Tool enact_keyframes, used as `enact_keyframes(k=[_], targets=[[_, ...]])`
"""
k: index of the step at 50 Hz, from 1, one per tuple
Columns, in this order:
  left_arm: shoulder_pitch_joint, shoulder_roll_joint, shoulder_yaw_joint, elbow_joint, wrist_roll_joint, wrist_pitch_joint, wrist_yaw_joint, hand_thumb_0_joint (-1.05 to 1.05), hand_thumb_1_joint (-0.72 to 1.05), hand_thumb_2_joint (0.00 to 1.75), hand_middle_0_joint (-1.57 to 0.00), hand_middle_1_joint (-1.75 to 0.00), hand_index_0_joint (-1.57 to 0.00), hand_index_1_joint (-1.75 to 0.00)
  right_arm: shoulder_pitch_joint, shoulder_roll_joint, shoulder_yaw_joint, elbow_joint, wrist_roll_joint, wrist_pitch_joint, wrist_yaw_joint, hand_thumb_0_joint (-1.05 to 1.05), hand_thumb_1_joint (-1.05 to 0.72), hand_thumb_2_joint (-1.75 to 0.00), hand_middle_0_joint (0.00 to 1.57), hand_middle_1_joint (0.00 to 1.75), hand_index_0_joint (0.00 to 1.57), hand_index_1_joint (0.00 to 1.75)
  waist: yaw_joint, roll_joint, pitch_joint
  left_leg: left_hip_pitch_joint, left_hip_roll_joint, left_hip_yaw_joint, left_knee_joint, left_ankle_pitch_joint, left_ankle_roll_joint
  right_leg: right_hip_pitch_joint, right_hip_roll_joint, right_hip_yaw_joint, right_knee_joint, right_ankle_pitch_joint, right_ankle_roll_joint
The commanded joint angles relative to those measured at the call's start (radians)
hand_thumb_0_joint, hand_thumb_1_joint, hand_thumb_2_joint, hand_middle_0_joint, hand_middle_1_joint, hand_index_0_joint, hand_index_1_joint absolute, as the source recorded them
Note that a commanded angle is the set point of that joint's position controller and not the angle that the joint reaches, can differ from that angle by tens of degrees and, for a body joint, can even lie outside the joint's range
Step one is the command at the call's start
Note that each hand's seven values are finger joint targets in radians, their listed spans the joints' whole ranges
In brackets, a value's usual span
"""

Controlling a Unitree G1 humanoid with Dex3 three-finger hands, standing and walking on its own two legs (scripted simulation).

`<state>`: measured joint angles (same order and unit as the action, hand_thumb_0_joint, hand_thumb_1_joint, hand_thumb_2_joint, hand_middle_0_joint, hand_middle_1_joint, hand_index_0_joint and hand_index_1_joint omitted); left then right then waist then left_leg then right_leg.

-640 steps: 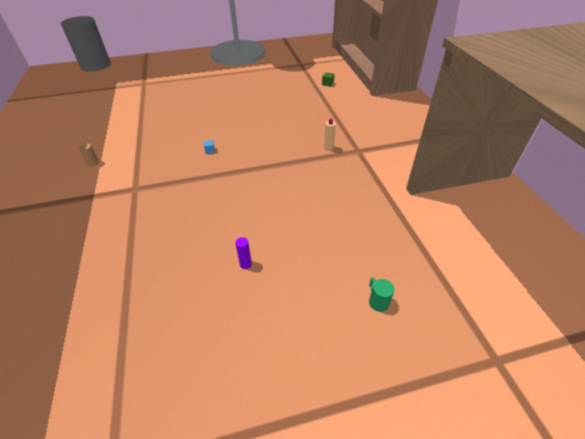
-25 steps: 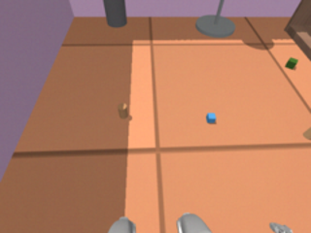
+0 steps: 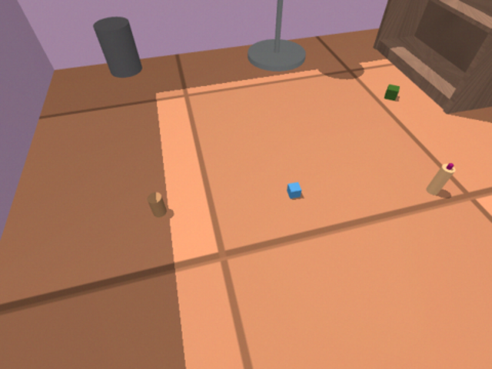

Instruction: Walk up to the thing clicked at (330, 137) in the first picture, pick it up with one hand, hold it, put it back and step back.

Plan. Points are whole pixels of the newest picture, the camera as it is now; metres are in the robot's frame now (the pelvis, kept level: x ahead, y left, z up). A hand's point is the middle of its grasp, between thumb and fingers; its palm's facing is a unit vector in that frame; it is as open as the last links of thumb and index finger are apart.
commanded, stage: walk up
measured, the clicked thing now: (441, 177) +1.04 -0.94 -0.64
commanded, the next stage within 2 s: stand in 0.98 s
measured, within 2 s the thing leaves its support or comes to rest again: neither
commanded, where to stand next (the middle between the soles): +0.07 -0.01 m, yaw +0 degrees
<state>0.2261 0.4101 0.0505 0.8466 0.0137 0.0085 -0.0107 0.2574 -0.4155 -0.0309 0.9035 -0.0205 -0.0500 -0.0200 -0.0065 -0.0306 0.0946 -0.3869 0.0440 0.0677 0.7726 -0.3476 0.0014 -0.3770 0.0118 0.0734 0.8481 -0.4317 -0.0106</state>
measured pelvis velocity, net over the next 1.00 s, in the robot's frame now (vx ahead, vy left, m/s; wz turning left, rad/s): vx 0.03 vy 0.00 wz -0.02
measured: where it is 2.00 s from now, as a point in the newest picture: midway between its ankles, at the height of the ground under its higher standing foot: outside the picture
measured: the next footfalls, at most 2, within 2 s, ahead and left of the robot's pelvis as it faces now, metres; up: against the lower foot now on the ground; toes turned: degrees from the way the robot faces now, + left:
none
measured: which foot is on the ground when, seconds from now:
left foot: down 0.00-1.00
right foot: down 0.00-1.00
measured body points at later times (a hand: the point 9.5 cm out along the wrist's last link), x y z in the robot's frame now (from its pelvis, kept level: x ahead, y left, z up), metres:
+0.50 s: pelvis +0.01 -0.01 +0.03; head +0.02 -0.02 +0.48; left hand +0.12 +0.29 -0.09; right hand +0.07 -0.32 -0.10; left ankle +0.04 +0.13 -0.70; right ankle +0.02 -0.14 -0.70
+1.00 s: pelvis +0.03 +0.00 +0.04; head +0.04 +0.00 +0.49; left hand +0.12 +0.30 -0.09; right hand +0.11 -0.30 -0.09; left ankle +0.04 +0.13 -0.70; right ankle +0.02 -0.14 -0.70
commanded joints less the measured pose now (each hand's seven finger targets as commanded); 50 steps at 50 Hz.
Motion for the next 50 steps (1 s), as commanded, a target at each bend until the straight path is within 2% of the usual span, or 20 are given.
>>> enact_keyframes(k=[1, 3, 4, 5, 6, 7, 8, 9, 10, 12, 13, 14, 15, 17, 20, 23, 30, 36, 44, 50], targets=[[-0.02, 0.23, 0.052, -0.049, -0.009, -0.015, 0.027, 0.0, 0.9, 0.9, -0.2, -0.3, -0.2, -0.3, -0.007, -0.332, -0.081, -0.066, -0.004, -0.038, -0.004, 0.0, -0.9, -0.9, 0.2, 0.3, 0.2, 0.3, -0.006, 0.155, -0.068, 0.108, 0.409, -0.572, -0.418, -0.057, 0.279, -0.135, -0.024, 0.036, 0.143, -0.193, -0.022], [-0.026, 0.197, 0.054, -0.019, -0.01, -0.025, 0.012, 0.0, 0.9, 0.9, -0.2, -0.3, -0.2, -0.3, -0.038, -0.291, -0.06, -0.06, -0.008, -0.036, -0.009, 0.0, -0.9, -0.9, 0.2, 0.3, 0.2, 0.3, 0.009, 0.149, -0.051, 0.071, 0.298, -0.395, -0.375, -0.013, 0.209, -0.077, -0.041, 0.01, 0.035, -0.133, -0.026], [0.011, 0.192, 0.054, 0.007, -0.011, -0.029, 0.006, 0.0, 0.9, 0.9, -0.2, -0.3, -0.2, -0.3, -0.066, -0.296, -0.059, -0.057, -0.005, -0.031, -0.006, 0.0, -0.9, -0.9, 0.2, 0.3, 0.2, 0.3, 0.027, 0.191, -0.052, 0.02, 0.256, -0.307, -0.358, -0.014, 0.166, 0.008, -0.039, -0.029, -0.069, -0.04, -0.032], [0.054, 0.175, 0.054, 0.037, -0.012, -0.036, 0.002, 0.0, 0.9, 0.9, -0.2, -0.3, -0.2, -0.3, -0.101, -0.28, -0.049, -0.052, 0.0, -0.024, 0.001, 0.0, -0.9, -0.9, 0.2, 0.3, 0.2, 0.3, 0.052, 0.206, -0.069, -0.027, 0.2, -0.217, -0.316, -0.005, 0.124, 0.127, -0.015, -0.066, -0.203, 0.057, -0.034], [0.052, 0.171, 0.059, 0.056, -0.007, -0.04, 0.004, 0.0, 0.9, 0.9, -0.2, -0.3, -0.2, -0.3, -0.101, -0.249, -0.036, -0.045, 0.002, -0.014, 0.007, 0.0, -0.9, -0.9, 0.2, 0.3, 0.2, 0.3, 0.053, 0.201, -0.084, -0.057, 0.157, -0.166, -0.276, -0.01, 0.092, 0.195, 0.003, -0.063, -0.269, 0.107, -0.041], [0.047, 0.197, 0.07, 0.062, 0.004, -0.041, 0.009, 0.0, 0.9, 0.9, -0.2, -0.3, -0.2, -0.3, -0.078, -0.208, -0.024, -0.044, 0.006, -0.005, 0.009, 0.0, -0.9, -0.9, 0.2, 0.3, 0.2, 0.3, 0.053, 0.131, -0.083, -0.109, 0.13, -0.129, -0.206, -0.037, 0.065, 0.236, -0.041, 0.035, -0.315, 0.089, -0.056], [-0.002, 0.248, 0.073, 0.04, 0.013, -0.05, 0.013, 0.0, 0.9, 0.9, -0.2, -0.3, -0.2, -0.3, -0.066, -0.159, -0.015, -0.047, 0.014, 0.002, 0.011, 0.0, -0.9, -0.9, 0.2, 0.3, 0.2, 0.3, 0.025, -0.033, -0.068, -0.145, 0.048, -0.074, -0.095, -0.103, 0.022, 0.166, -0.18, 0.313, -0.441, -0.084, -0.107], [-0.057, 0.285, 0.071, 0.043, 0.01, -0.049, 0.01, 0.0, 0.9, 0.9, -0.2, -0.3, -0.2, -0.3, -0.086, -0.181, -0.027, -0.028, 0.015, 0.01, 0.003, 0.0, -0.9, -0.9, 0.2, 0.3, 0.2, 0.3, 0.01, -0.082, -0.041, -0.036, 0.012, -0.047, -0.026, -0.183, 0.023, 0.008, -0.268, 0.401, -0.504, -0.202, -0.174], [-0.112, 0.265, 0.063, 0.031, 0.008, -0.049, 0.008, 0.0, 0.9, 0.9, -0.2, -0.3, -0.2, -0.3, -0.062, -0.193, -0.033, -0.006, 0.014, 0.012, 0.006, 0.0, -0.9, -0.9, 0.2, 0.3, 0.2, 0.3, -0.013, -0.049, -0.024, 0.017, 0.015, -0.065, -0.02, -0.159, 0.025, -0.028, -0.26, 0.367, -0.499, -0.212, -0.178], [-0.165, 0.225, 0.043, 0.041, 0.002, -0.048, 0.013, 0.0, 0.9, 0.9, -0.2, -0.3, -0.2, -0.3, -0.042, -0.164, -0.024, 0.029, 0.02, 0.003, 0.011, 0.0, -0.9, -0.9, 0.2, 0.3, 0.2, 0.3, -0.031, -0.047, -0.031, 0.084, 0.016, -0.061, -0.169, -0.002, 0.029, -0.016, -0.192, 0.222, -0.45, -0.062, -0.122], [-0.172, 0.203, 0.039, 0.051, -0.003, -0.047, 0.012, 0.0, 0.9, 0.9, -0.2, -0.3, -0.2, -0.3, -0.038, -0.162, -0.022, 0.046, 0.02, -0.003, 0.012, 0.0, -0.9, -0.9, 0.2, 0.3, 0.2, 0.3, -0.029, -0.063, -0.059, 0.146, 0.031, -0.08, -0.222, 0.076, 0.034, -0.021, -0.165, 0.161, -0.425, 0.04, -0.093], [-0.164, 0.192, 0.034, 0.064, -0.005, -0.048, 0.01, 0.0, 0.9, 0.9, -0.2, -0.3, -0.2, -0.3, -0.052, -0.171, -0.022, 0.048, 0.017, -0.006, 0.014, 0.0, -0.9, -0.9, 0.2, 0.3, 0.2, 0.3, -0.019, -0.068, -0.085, 0.166, 0.047, -0.118, -0.247, 0.091, 0.043, -0.003, -0.135, 0.127, -0.41, 0.097, -0.073], [-0.159, 0.188, 0.03, 0.075, -0.006, -0.047, 0.008, 0.0, 0.9, 0.9, -0.2, -0.3, -0.2, -0.3, -0.076, -0.182, -0.021, 0.049, 0.014, -0.007, 0.016, 0.0, -0.9, -0.9, 0.2, 0.3, 0.2, 0.3, -0.007, -0.063, -0.088, 0.148, 0.057, -0.143, -0.266, 0.058, 0.05, 0.019, -0.116, 0.113, -0.411, 0.092, -0.06], [-0.16, 0.18, 0.027, 0.101, -0.009, -0.049, 0.01, 0.0, 0.9, 0.9, -0.2, -0.3, -0.2, -0.3, -0.104, -0.179, -0.012, 0.069, 0.018, -0.005, 0.019, 0.0, -0.9, -0.9, 0.2, 0.3, 0.2, 0.3, 0.007, -0.047, -0.08, 0.137, 0.057, -0.126, -0.267, 0.13, 0.039, 0.077, -0.117, 0.106, -0.428, 0.122, -0.056], [-0.191, 0.184, 0.024, 0.129, -0.014, -0.048, 0.013, 0.0, 0.9, 0.9, -0.2, -0.3, -0.2, -0.3, -0.101, -0.176, -0.004, 0.103, 0.019, -0.004, 0.018, 0.0, -0.9, -0.9, 0.2, 0.3, 0.2, 0.3, -0.004, -0.028, -0.108, 0.171, 0.059, -0.113, -0.301, 0.211, 0.028, 0.127, -0.125, 0.096, -0.433, 0.216, -0.051], [-0.195, 0.165, 0.014, 0.156, -0.019, -0.043, 0.013, 0.0, 0.9, 0.9, -0.2, -0.3, -0.2, -0.3, -0.138, -0.185, -0.003, 0.123, 0.018, -0.005, 0.016, 0.0, -0.9, -0.9, 0.2, 0.3, 0.2, 0.3, 0.006, 0.011, -0.139, 0.204, 0.078, -0.126, -0.337, 0.258, 0.033, 0.17, -0.113, 0.06, -0.435, 0.282, -0.039], [-0.222, 0.148, 0.006, 0.208, -0.023, -0.033, 0.011, 0.0, 0.9, 0.9, -0.2, -0.3, -0.2, -0.3, -0.197, -0.179, -0.001, 0.159, 0.016, -0.004, 0.012, 0.0, -0.9, -0.9, 0.2, 0.3, 0.2, 0.3, 0.015, 0.057, -0.141, 0.226, 0.103, -0.137, -0.421, 0.292, 0.028, 0.228, -0.108, 0.03, -0.471, 0.326, -0.024], [-0.251, 0.145, 0.006, 0.238, -0.017, -0.031, 0.009, 0.0, 0.9, 0.9, -0.2, -0.3, -0.2, -0.3, -0.211, -0.166, -0.008, 0.175, 0.015, -0.001, 0.011, 0.0, -0.9, -0.9, 0.2, 0.3, 0.2, 0.3, 0.001, 0.032, -0.153, 0.257, 0.1, -0.119, -0.45, 0.313, 0.019, 0.263, -0.123, 0.026, -0.513, 0.372, -0.016], [-0.242, 0.14, 0.003, 0.258, -0.01, -0.029, 0.008, 0.0, 0.9, 0.9, -0.2, -0.3, -0.2, -0.3, -0.245, -0.159, -0.012, 0.177, 0.012, 0.002, 0.014, 0.0, -0.9, -0.9, 0.2, 0.3, 0.2, 0.3, 0.004, 0.037, -0.144, 0.281, 0.095, -0.124, -0.476, 0.275, 0.017, 0.253, -0.122, 0.02, -0.558, 0.339, -0.004], [-0.232, 0.151, 0.002, 0.257, -0.008, -0.042, 0.013, 0.0, 0.9, 0.9, -0.2, -0.3, -0.2, -0.3, -0.249, -0.159, -0.018, 0.18, 0.009, 0.009, 0.014, 0.0, -0.9, -0.9, 0.2, 0.3, 0.2, 0.3, 0.0, 0.041, -0.144, 0.3, 0.106, -0.136, -0.484, 0.353, 0.007, 0.265, -0.136, 0.021, -0.553, 0.411, 0.003]])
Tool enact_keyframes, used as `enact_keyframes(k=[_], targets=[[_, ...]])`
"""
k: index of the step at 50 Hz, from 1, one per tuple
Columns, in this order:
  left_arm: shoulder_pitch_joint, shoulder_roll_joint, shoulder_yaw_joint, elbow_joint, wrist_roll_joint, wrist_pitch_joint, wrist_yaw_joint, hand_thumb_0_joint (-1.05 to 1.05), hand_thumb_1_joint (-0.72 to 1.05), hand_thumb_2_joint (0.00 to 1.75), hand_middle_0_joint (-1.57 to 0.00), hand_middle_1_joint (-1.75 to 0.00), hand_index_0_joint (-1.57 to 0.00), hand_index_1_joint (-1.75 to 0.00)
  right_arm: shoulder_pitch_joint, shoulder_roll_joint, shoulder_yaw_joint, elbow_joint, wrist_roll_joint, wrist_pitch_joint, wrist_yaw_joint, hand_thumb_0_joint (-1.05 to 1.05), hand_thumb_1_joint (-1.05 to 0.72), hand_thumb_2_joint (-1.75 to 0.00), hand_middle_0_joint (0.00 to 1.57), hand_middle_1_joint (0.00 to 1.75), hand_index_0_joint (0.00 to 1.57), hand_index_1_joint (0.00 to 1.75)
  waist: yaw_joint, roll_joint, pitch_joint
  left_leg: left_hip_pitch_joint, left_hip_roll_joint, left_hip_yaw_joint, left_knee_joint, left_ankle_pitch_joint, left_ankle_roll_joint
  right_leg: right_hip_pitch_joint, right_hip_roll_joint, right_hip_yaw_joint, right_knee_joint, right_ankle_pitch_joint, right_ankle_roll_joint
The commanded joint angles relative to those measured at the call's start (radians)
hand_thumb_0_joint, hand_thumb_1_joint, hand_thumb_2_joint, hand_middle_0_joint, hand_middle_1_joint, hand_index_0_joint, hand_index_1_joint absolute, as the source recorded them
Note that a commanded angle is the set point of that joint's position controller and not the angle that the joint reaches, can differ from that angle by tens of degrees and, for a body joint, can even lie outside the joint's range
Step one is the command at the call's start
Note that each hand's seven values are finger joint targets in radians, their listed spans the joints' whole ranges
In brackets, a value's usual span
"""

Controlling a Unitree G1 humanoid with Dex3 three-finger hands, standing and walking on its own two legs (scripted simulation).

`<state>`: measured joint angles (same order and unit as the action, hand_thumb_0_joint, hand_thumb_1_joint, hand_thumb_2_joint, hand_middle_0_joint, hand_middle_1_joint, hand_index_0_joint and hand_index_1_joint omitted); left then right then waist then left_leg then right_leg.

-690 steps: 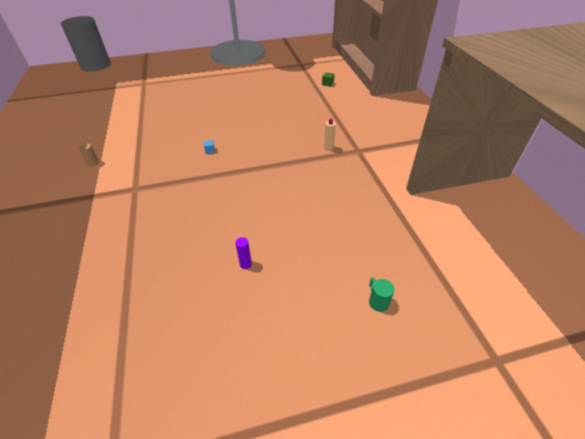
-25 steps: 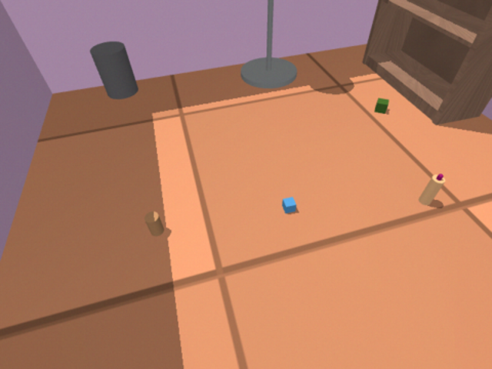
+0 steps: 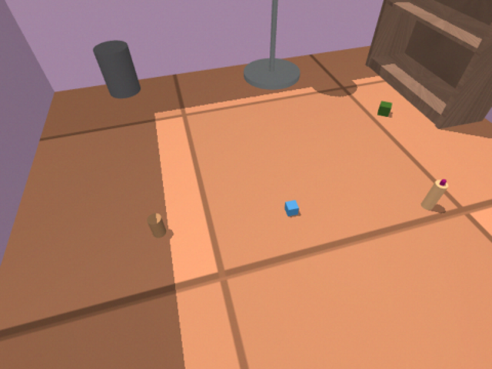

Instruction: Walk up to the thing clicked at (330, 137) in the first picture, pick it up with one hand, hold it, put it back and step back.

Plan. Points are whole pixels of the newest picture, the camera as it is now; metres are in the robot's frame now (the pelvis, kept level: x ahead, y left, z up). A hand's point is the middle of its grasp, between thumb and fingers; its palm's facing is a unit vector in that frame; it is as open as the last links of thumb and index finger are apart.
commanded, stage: stand
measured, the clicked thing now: (435, 193) +1.03 -0.92 -0.68
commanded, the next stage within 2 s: none
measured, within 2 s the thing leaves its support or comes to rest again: neither
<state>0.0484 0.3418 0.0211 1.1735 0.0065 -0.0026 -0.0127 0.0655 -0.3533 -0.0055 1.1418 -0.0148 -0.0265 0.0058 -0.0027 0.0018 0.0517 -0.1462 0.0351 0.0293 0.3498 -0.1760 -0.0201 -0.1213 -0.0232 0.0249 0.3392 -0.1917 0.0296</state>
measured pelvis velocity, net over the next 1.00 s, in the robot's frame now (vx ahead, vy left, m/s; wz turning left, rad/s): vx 0.00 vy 0.00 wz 0.01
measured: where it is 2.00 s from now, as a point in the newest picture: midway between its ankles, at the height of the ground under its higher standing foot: outside the picture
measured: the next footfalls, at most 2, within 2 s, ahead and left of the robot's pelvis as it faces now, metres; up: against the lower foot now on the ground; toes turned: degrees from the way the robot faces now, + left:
none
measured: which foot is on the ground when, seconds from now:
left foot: down 0.00-1.00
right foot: down 0.00-1.00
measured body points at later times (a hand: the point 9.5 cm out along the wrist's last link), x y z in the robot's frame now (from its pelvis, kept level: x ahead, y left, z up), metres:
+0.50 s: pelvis +0.00 +0.00 +0.00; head +0.01 +0.00 +0.45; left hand +0.09 +0.30 -0.13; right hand +0.09 -0.30 -0.13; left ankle +0.01 +0.13 -0.75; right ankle +0.00 -0.14 -0.75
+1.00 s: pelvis +0.00 +0.00 +0.00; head +0.01 -0.01 +0.45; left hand +0.08 +0.30 -0.13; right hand +0.07 -0.31 -0.13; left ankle +0.01 +0.13 -0.75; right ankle +0.00 -0.14 -0.75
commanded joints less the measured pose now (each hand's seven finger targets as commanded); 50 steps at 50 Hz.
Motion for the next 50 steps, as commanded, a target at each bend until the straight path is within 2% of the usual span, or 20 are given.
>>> enact_keyframes(k=[1, 3, 6, 9, 13, 17, 19, 25, 26, 30, 35, 45, 50], targets=[[-0.046, 0.215, 0.031, -0.07, 0.0, -0.032, 0.015, 0.0, 0.9, 0.9, -0.2, -0.3, -0.2, -0.3, -0.063, -0.222, -0.044, -0.059, 0.003, -0.013, -0.012, 0.0, -0.9, -0.9, 0.2, 0.3, 0.2, 0.3, -0.001, 0.008, -0.111, 0.071, 0.112, -0.091, -0.052, 0.193, 0.031, 0.012, -0.101, 0.071, -0.047, 0.193, -0.037], [-0.04, 0.213, 0.028, -0.068, 0.0, -0.032, 0.016, 0.0, 0.9, 0.9, -0.2, -0.3, -0.2, -0.3, -0.062, -0.219, -0.044, -0.056, 0.005, -0.01, -0.011, 0.0, -0.9, -0.9, 0.2, 0.3, 0.2, 0.3, -0.003, 0.002, -0.112, 0.079, 0.114, -0.092, -0.06, 0.17, 0.03, 0.008, -0.1, 0.069, -0.049, 0.168, -0.035], [-0.033, 0.213, 0.028, -0.074, -0.001, -0.034, 0.018, 0.0, 0.9, 0.9, -0.2, -0.3, -0.2, -0.3, -0.063, -0.219, -0.046, -0.057, 0.005, -0.01, -0.01, 0.0, -0.9, -0.9, 0.2, 0.3, 0.2, 0.3, -0.003, 0.007, -0.139, 0.097, 0.114, -0.087, -0.052, 0.217, 0.031, 0.029, -0.106, 0.067, -0.042, 0.225, -0.037], [-0.03, 0.218, 0.027, -0.072, -0.001, -0.031, 0.019, 0.0, 0.9, 0.9, -0.2, -0.3, -0.2, -0.3, -0.063, -0.211, -0.044, -0.052, 0.007, -0.005, -0.01, 0.0, -0.9, -0.9, 0.2, 0.3, 0.2, 0.3, -0.004, -0.002, -0.106, 0.084, 0.11, -0.09, -0.067, 0.173, 0.025, 0.008, -0.098, 0.064, -0.05, 0.166, -0.036], [-0.014, 0.213, 0.022, -0.077, 0.0, -0.032, 0.019, 0.0, 0.9, 0.9, -0.2, -0.3, -0.2, -0.3, -0.055, -0.213, -0.042, -0.049, 0.006, -0.003, -0.008, 0.0, -0.9, -0.9, 0.2, 0.3, 0.2, 0.3, -0.005, 0.002, -0.103, 0.078, 0.106, -0.085, -0.064, 0.142, 0.026, 0.008, -0.104, 0.071, -0.063, 0.159, -0.037], [-0.02, 0.223, 0.026, -0.083, -0.002, -0.031, 0.022, 0.0, 0.9, 0.9, -0.2, -0.3, -0.2, -0.3, -0.049, -0.208, -0.041, -0.05, 0.006, -0.003, -0.008, 0.0, -0.9, -0.9, 0.2, 0.3, 0.2, 0.3, -0.005, -0.012, -0.103, 0.075, 0.109, -0.088, -0.07, 0.164, 0.026, 0.016, -0.108, 0.07, -0.052, 0.171, -0.04], [-0.015, 0.218, 0.023, -0.083, -0.002, -0.03, 0.021, 0.0, 0.9, 0.9, -0.2, -0.3, -0.2, -0.3, -0.051, -0.214, -0.042, -0.049, 0.006, -0.002, -0.008, 0.0, -0.9, -0.9, 0.2, 0.3, 0.2, 0.3, -0.004, -0.007, -0.091, 0.073, 0.107, -0.089, -0.069, 0.142, 0.025, 0.006, -0.103, 0.068, -0.061, 0.142, -0.037], [-0.006, 0.221, 0.023, -0.088, -0.001, -0.03, 0.02, 0.0, 0.9, 0.9, -0.2, -0.3, -0.2, -0.3, -0.047, -0.211, -0.039, -0.051, 0.006, -0.003, -0.007, 0.0, -0.9, -0.9, 0.2, 0.3, 0.2, 0.3, -0.003, -0.003, -0.089, 0.071, 0.106, -0.093, -0.074, 0.151, 0.022, 0.004, -0.103, 0.065, -0.06, 0.147, -0.038], [-0.011, 0.217, 0.02, -0.09, -0.002, -0.029, 0.019, 0.0, 0.9, 0.9, -0.2, -0.3, -0.2, -0.3, -0.042, -0.21, -0.037, -0.05, 0.006, -0.003, -0.006, 0.0, -0.9, -0.9, 0.2, 0.3, 0.2, 0.3, -0.004, 0.007, -0.079, 0.052, 0.102, -0.089, -0.078, 0.121, 0.022, 0.008, -0.105, 0.067, -0.069, 0.129, -0.037], [-0.007, 0.219, 0.023, -0.093, 0.001, -0.028, 0.02, 0.0, 0.9, 0.9, -0.2, -0.3, -0.2, -0.3, -0.042, -0.213, -0.039, -0.053, 0.006, -0.002, -0.007, 0.0, -0.9, -0.9, 0.2, 0.3, 0.2, 0.3, -0.002, -0.002, -0.088, 0.067, 0.107, -0.092, -0.075, 0.141, 0.028, 0.005, -0.104, 0.063, -0.06, 0.144, -0.039], [-0.005, 0.225, 0.022, -0.092, -0.002, -0.028, 0.019, 0.0, 0.9, 0.9, -0.2, -0.3, -0.2, -0.3, -0.032, -0.213, -0.039, -0.051, 0.007, -0.003, -0.006, 0.0, -0.9, -0.9, 0.2, 0.3, 0.2, 0.3, -0.004, -0.003, -0.076, 0.061, 0.104, -0.097, -0.083, 0.113, 0.024, 0.003, -0.104, 0.066, -0.065, 0.109, -0.042], [0.004, 0.226, 0.02, -0.098, -0.001, -0.03, 0.02, 0.0, 0.9, 0.9, -0.2, -0.3, -0.2, -0.3, -0.016, -0.213, -0.037, -0.052, 0.006, -0.001, -0.006, 0.0, -0.9, -0.9, 0.2, 0.3, 0.2, 0.3, -0.005, -0.001, -0.078, 0.064, 0.104, -0.093, -0.072, 0.113, 0.03, 0.008, -0.11, 0.071, -0.068, 0.133, -0.043], [0.007, 0.231, 0.021, -0.095, 0.0, -0.026, 0.02, 0.0, 0.9, 0.9, -0.2, -0.3, -0.2, -0.3, -0.018, -0.213, -0.037, -0.053, 0.006, 0.0, -0.007, 0.0, -0.9, -0.9, 0.2, 0.3, 0.2, 0.3, -0.003, -0.006, -0.059, 0.052, 0.103, -0.102, -0.086, 0.081, 0.026, -0.007, -0.101, 0.062, -0.072, 0.077, -0.041]])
